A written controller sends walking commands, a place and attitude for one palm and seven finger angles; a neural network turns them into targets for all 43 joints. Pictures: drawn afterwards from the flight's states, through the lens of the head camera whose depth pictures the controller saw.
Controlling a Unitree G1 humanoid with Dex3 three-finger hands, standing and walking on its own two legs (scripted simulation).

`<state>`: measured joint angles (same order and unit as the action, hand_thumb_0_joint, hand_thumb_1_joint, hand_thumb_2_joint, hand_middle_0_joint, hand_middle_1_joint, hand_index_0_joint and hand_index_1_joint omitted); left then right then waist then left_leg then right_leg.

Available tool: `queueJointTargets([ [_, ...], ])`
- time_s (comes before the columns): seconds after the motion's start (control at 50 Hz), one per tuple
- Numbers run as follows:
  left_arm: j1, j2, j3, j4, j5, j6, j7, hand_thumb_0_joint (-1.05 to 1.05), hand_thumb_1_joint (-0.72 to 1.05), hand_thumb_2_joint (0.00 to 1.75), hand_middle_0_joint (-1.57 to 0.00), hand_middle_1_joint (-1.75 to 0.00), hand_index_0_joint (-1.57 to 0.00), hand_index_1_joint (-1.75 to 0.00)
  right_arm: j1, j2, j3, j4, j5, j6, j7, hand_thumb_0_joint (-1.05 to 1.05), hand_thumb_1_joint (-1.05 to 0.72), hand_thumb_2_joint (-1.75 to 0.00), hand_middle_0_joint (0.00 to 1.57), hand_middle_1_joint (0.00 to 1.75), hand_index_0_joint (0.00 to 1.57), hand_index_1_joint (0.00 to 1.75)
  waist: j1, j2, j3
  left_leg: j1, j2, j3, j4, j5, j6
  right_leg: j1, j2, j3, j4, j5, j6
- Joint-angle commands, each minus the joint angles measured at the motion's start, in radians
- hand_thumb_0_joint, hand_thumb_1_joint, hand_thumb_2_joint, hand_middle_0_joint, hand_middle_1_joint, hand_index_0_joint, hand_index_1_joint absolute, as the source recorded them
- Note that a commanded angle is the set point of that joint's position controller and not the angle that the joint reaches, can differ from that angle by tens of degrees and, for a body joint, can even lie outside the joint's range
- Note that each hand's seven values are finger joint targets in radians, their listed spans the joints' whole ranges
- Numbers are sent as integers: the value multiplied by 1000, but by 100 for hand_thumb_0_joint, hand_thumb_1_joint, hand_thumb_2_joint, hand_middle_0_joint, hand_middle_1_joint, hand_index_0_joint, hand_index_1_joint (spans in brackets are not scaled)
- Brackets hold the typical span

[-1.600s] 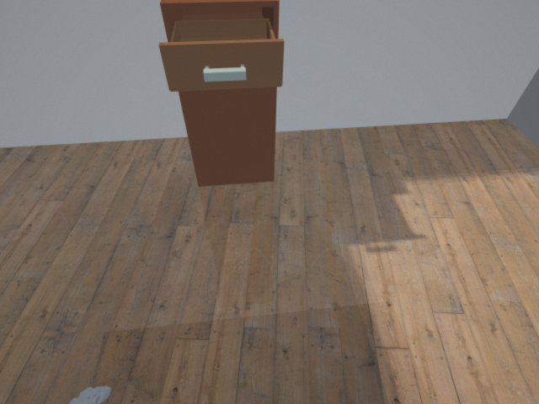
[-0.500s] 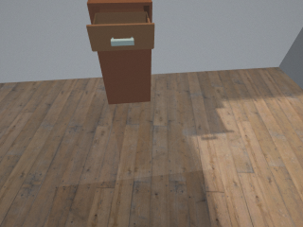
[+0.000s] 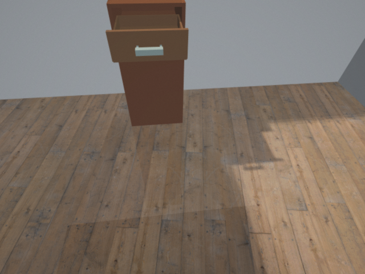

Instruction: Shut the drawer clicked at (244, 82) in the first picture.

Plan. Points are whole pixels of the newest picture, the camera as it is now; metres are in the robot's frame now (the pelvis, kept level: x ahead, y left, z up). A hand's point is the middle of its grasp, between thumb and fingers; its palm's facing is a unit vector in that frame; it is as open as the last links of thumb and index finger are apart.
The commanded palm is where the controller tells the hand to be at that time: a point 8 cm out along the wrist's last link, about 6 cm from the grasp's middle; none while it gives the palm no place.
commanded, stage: walk to a spot facing it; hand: left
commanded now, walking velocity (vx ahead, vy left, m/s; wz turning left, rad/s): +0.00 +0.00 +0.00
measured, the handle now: (149, 49) +1.01 +0.21 +0.01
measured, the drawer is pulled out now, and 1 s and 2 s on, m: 0.30 0.30 0.30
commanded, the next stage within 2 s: turn to face it in 1.16 s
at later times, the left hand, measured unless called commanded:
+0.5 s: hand out of the picture +0.11 +0.17 -0.19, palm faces -0.13 -0.98 -0.16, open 7.4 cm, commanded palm none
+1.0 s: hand (144, 230) +0.29 +0.14 -0.21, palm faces -0.06 -0.99 -0.10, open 7.4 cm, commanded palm none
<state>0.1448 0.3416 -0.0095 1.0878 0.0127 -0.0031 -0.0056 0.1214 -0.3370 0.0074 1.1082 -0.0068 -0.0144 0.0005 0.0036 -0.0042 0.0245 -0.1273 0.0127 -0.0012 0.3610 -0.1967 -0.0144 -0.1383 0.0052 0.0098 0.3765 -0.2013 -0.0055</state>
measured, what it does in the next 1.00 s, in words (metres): walks ahead: right foot, then left foot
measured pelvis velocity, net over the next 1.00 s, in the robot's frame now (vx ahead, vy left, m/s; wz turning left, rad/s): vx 0.32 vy -0.03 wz -0.17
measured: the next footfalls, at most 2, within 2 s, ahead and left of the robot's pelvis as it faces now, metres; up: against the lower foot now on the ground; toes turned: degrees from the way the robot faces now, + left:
right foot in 0.56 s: +0.20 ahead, -0.15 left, +0.00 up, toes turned -15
left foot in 1.00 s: +0.46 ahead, +0.06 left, +0.00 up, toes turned -1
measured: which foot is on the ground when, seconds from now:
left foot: down 0.00-0.58, up 0.60-0.98, down 1.00-1.00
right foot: down 0.00-0.34, up 0.36-0.54, down 0.56-1.00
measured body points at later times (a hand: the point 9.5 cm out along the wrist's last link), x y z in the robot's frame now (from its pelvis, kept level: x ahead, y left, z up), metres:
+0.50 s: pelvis +0.10 -0.01 -0.02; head +0.12 -0.01 +0.43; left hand +0.12 +0.22 -0.17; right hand -0.01 -0.23 -0.17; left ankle +0.00 +0.13 -0.75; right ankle +0.10 -0.12 -0.72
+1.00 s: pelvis +0.32 -0.03 -0.03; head +0.33 +0.00 +0.42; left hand +0.29 +0.19 -0.20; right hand +0.39 -0.27 -0.15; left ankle +0.42 +0.06 -0.75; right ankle +0.17 -0.14 -0.74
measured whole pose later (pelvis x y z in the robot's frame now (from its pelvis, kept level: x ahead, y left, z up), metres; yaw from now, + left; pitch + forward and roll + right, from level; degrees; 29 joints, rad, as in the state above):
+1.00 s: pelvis +0.32 -0.03 -0.03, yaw -10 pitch -1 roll -2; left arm 0.41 0.14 0.05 1.12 0.03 -0.06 0.00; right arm 0.14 -0.15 -0.05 0.99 -0.02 -0.07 0.03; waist 0.04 -0.03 0.02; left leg -0.43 0.09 0.13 0.64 -0.21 0.02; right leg -0.01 -0.01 -0.08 0.50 -0.46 0.01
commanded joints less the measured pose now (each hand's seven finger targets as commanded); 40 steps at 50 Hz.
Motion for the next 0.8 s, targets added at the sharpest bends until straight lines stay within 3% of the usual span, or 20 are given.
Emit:
queueJointTargets([
  [0.0, -37, 204, 42, -68, 0, -27, 17, 0, 90, 90, -20, -30, -20, -30, -45, -201, -39, -62, -1, -18, -12, 0, -90, -90, 20, 30, 20, 30, -3, 3, -36, 0, 109, -92, -60, 110, 38, -14, -122, 102, -75, 104, -23],
  [0.02, -36, 204, 42, -66, -1, -27, 17, 0, 90, 90, -20, -30, -20, -30, -50, -203, -39, -62, -1, -17, -12, 0, -90, -90, 20, 30, 20, 30, -2, 0, -33, 3, 108, -91, -59, 108, 38, -19, -123, 105, -78, 103, -22],
  [0.06, 38, 79, 17, -34, -2, -6, 20, 0, 90, 90, -20, -30, -20, -30, 22, -73, -9, -31, -10, 0, -7, 0, -90, -90, 20, 30, 20, 30, -2, -13, -52, 6, 96, -54, -31, -20, 17, -22, -114, 110, -76, -64, -11],
  [0.14, 95, 99, 37, -40, 9, 12, 2, 0, 90, 90, -20, -30, -20, -30, 66, -72, -23, -38, -21, 11, 0, 0, -90, -90, 20, 30, 20, 30, 6, -49, 77, -129, 63, -30, 14, -360, 26, -124, -102, 187, -102, -425, -49],
  [0.24, 154, 63, 55, -57, 4, -4, -7, 0, 90, 90, -20, -30, -20, -30, 146, -50, -36, -48, -17, -15, -6, 0, -90, -90, 20, 30, 20, 30, -8, -29, 112, -126, 83, -26, 85, -302, 51, -165, -88, 217, -17, -350, -98],
  [0.26, 156, 47, 56, -60, 4, -9, -7, 0, 90, 90, -20, -30, -20, -30, 172, -49, -40, -44, -16, -23, -8, 0, -90, -90, 20, 30, 20, 30, -17, 0, 99, -84, 108, -51, 67, -284, 64, -189, -68, 187, 44, -293, -94],
  [0.3, 130, -5, 55, -84, 7, -17, -11, 0, 90, 90, -20, -30, -20, -30, 253, -87, -59, -26, -15, -30, -14, 0, -90, -90, 20, 30, 20, 30, -51, 150, 102, 41, 233, -208, -64, -355, 130, -349, 19, 54, 269, -242, -60],
  [0.32, 68, -36, 52, -113, 9, -24, -12, 0, 90, 90, -20, -30, -20, -30, 315, -101, -72, -13, -16, -36, -19, 0, -90, -90, 20, 30, 20, 30, -79, 232, 149, 106, 326, -314, -152, -336, 184, -479, 35, -33, 413, -266, -37],
  [0.34, 2, -36, 53, -142, 11, -29, -11, 0, 90, 90, -20, -30, -20, -30, 376, -86, -74, 4, -16, -46, -23, 0, -90, -90, 20, 30, 20, 30, -107, 235, 180, 180, 375, -355, -180, -176, 226, -598, -9, -19, 537, -312, -28],
  [0.38, -10, -43, 60, -149, 8, -39, -14, 0, 90, 90, -20, -30, -20, -30, 403, -37, -65, 13, -14, -61, -31, 0, -90, -90, 20, 30, 20, 30, -95, 147, 171, 229, 406, -296, -130, 140, 253, -645, -76, 7, 605, -310, -27],
  [0.42, 7, -83, 62, -140, 6, -38, -24, 0, 90, 90, -20, -30, -20, -30, 349, -31, -68, 4, -23, -65, -32, 0, -90, -90, 20, 30, 20, 30, -55, 125, 153, 157, 371, -158, -111, 178, 208, -531, -108, -17, 519, -299, -29],
  [0.46, 79, -117, 62, -117, 3, -34, -34, 0, 90, 90, -20, -30, -20, -30, 281, -29, -67, -5, -25, -66, -30, 0, -90, -90, 20, 30, 20, 30, -4, 138, 117, 36, 303, -21, -83, 141, 150, -312, -81, -93, 352, -212, -31],
  [0.5, 272, -114, 73, -47, 9, -36, -32, 0, 90, 90, -20, -30, -20, -30, 256, -31, -68, 1, -14, -63, -27, 0, -90, -90, 20, 30, 20, 30, 88, 62, 20, -58, 213, 90, 125, 277, 104, -6, 18, -188, 224, -19, -48],
  [0.52, 399, -77, 84, -3, 15, -43, -23, 0, 90, 90, -20, -30, -20, -30, 252, -16, -70, -1, -3, -67, -21, 0, -90, -90, 20, 30, 20, 30, 139, 12, -30, -138, 160, 164, 307, 304, 75, 150, 6, -155, 189, 6, -65],
  [0.54, 506, 23, 111, 21, 20, -58, -5, 0, 90, 90, -20, -30, -20, -30, 261, 50, -55, -21, 7, -73, -9, 0, -90, -90, 20, 30, 20, 30, 178, -196, -91, -329, 100, 198, 596, 75, 40, 302, -203, 138, 76, -139, -143],
  [0.56, 549, 89, 122, 29, 5, -64, 6, 0, 90, 90, -20, -30, -20, -30, 241, 85, -52, -61, 7, -78, -7, 0, -90, -90, 20, 30, 20, 30, 158, -322, -126, -477, 28, 148, 842, -332, 28, 338, -407, 547, -108, -126, -240],
  [0.58, 484, 84, 122, 13, -5, -60, 15, 0, 90, 90, -20, -30, -20, -30, 186, 74, -59, -71, 4, -68, -7, 0, -90, -90, 20, 30, 20, 30, 142, -167, -73, -535, 69, 61, 957, -337, 38, 297, -436, 578, -145, -167, -277],
  [0.62, 353, 22, 104, -20, 5, -61, 23, 0, 90, 90, -20, -30, -20, -30, 111, 102, -61, -82, -6, -64, -1, 0, -90, -90, 20, 30, 20, 30, 99, -79, 68, -571, 137, 20, 978, -218, 35, 69, -395, 449, -144, -144, -247],
  [0.68, 236, -51, 79, -38, 18, -69, 27, 0, 90, 90, -20, -30, -20, -30, 206, 152, -65, -45, -18, -32, 5, 0, -90, -90, 20, 30, 20, 30, -6, -32, 95, -433, 152, 40, 836, -137, 14, -131, -306, 206, -172, -65, -185],
  [0.78, 244, -45, 77, -25, 16, -80, 21, 0, 90, 90, -20, -30, -20, -30, 146, 157, -71, -97, -13, -17, 25, 0, -90, -90, 20, 30, 20, 30, -23, -101, 124, -411, 141, 87, 573, 2, -10, -156, -236, 67, -222, -63, -161],
])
